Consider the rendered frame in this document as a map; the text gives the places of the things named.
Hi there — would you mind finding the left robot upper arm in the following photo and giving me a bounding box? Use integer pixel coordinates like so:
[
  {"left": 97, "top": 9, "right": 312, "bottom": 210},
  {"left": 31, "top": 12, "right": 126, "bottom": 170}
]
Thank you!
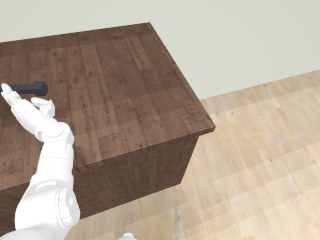
[{"left": 0, "top": 186, "right": 80, "bottom": 240}]

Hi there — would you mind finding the counter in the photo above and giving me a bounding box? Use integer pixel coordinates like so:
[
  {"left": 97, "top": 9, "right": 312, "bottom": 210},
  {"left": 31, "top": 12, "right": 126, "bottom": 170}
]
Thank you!
[{"left": 0, "top": 22, "right": 216, "bottom": 237}]

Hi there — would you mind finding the left robot hand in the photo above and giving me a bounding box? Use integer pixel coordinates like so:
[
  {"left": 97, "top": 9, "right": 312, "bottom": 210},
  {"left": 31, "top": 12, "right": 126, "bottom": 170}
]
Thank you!
[{"left": 1, "top": 83, "right": 55, "bottom": 135}]

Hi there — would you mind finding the tap lever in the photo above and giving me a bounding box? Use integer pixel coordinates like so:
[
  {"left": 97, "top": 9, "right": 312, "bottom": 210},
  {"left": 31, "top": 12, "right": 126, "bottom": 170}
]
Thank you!
[{"left": 0, "top": 81, "right": 48, "bottom": 97}]

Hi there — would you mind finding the left robot shin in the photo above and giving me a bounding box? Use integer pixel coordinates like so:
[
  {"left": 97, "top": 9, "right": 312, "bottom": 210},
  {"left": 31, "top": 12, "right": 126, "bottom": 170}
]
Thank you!
[{"left": 123, "top": 233, "right": 134, "bottom": 238}]

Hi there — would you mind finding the left robot forearm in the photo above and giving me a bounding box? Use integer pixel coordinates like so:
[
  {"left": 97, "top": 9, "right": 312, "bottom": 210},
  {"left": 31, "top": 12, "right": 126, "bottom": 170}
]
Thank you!
[{"left": 15, "top": 117, "right": 75, "bottom": 230}]

